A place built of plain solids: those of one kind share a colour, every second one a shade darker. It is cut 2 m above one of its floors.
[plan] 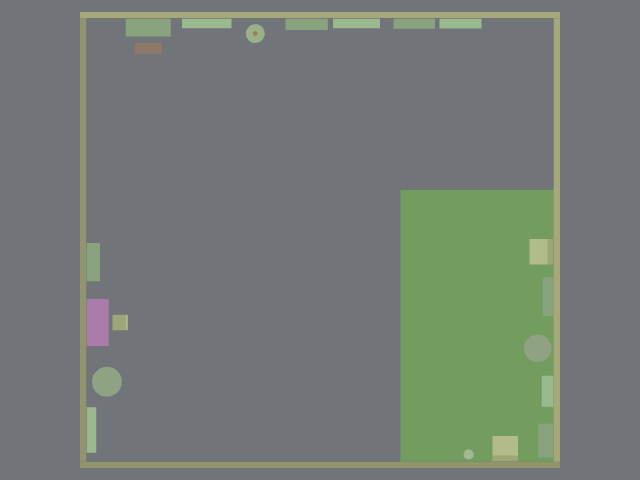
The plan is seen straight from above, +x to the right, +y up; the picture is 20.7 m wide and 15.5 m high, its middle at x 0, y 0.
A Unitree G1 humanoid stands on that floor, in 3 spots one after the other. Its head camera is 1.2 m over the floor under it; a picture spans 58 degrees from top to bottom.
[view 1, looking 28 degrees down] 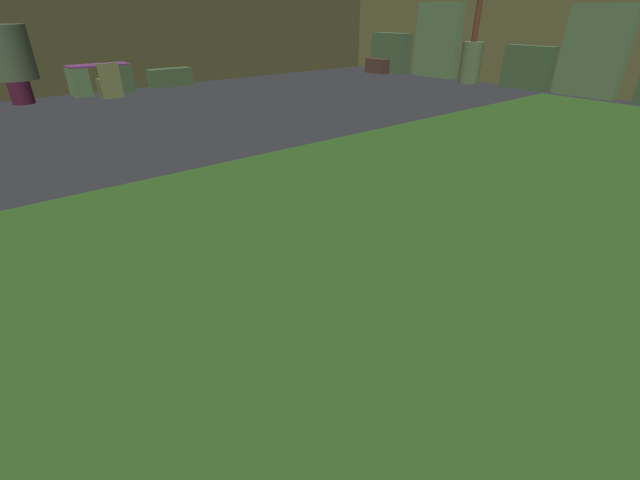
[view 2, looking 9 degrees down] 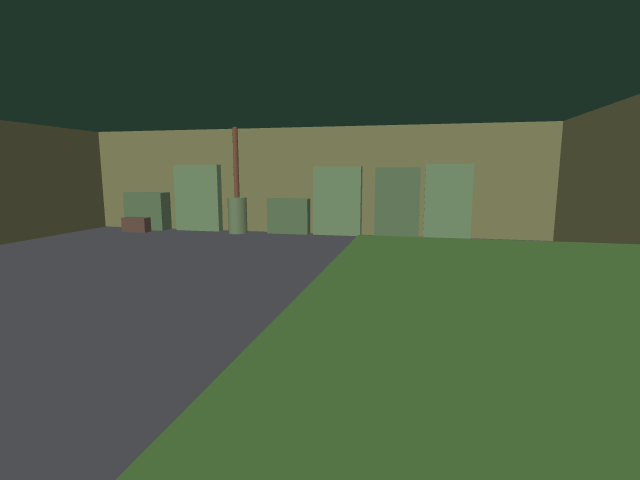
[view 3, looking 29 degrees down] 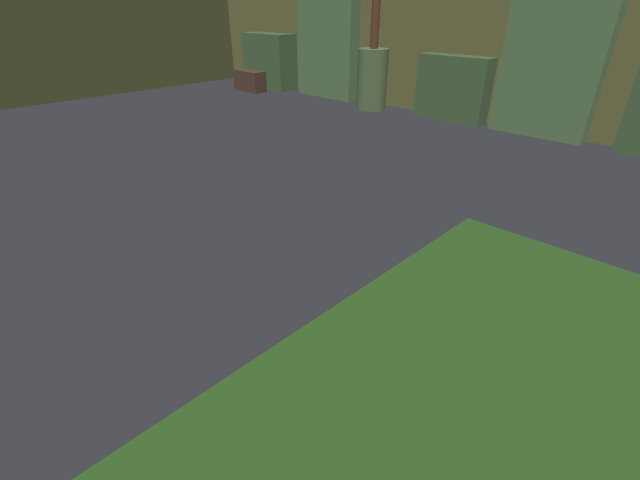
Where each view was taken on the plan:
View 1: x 6.04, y -5.82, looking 141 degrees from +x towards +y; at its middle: floor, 2.56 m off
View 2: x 3.73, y -6.52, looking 103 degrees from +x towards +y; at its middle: ground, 12.83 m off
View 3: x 3.63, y -0.79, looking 134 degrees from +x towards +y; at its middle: ground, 4.14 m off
